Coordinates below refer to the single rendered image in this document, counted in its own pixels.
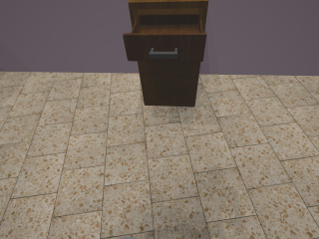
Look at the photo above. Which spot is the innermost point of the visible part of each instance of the handle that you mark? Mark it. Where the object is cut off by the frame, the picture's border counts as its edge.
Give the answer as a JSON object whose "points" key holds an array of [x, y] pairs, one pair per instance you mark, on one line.
{"points": [[163, 54]]}

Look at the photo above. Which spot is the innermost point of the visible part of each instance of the drawer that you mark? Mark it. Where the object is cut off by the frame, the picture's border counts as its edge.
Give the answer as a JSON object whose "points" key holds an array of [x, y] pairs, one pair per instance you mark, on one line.
{"points": [[164, 33]]}

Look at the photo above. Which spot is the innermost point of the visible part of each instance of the cabinet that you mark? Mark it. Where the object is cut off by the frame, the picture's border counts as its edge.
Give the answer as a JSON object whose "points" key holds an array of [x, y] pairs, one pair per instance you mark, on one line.
{"points": [[169, 83]]}

